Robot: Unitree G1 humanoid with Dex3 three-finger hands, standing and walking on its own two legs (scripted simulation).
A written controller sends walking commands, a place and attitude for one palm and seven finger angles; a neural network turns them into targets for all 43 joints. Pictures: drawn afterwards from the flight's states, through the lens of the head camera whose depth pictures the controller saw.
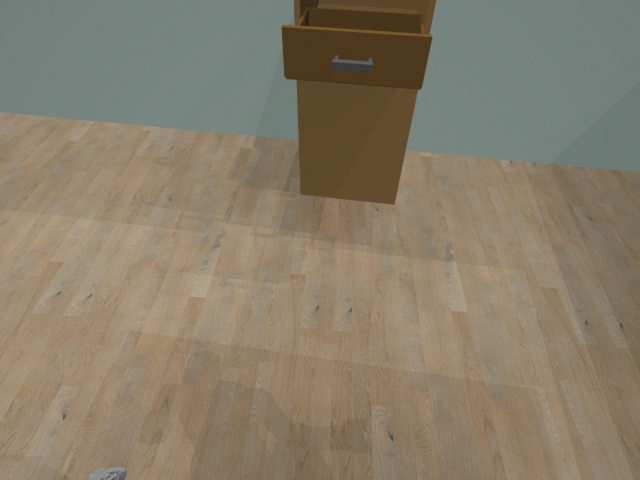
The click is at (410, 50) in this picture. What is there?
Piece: drawer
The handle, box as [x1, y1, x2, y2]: [332, 55, 372, 72]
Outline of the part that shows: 332,60 332,69 371,72 371,58 369,58 367,61 341,60 338,58 337,55 335,55 335,58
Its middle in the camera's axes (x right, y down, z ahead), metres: +0.09 -0.49 +1.08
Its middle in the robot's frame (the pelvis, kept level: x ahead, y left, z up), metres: +1.14 -0.02 +0.02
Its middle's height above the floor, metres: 0.79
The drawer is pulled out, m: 0.30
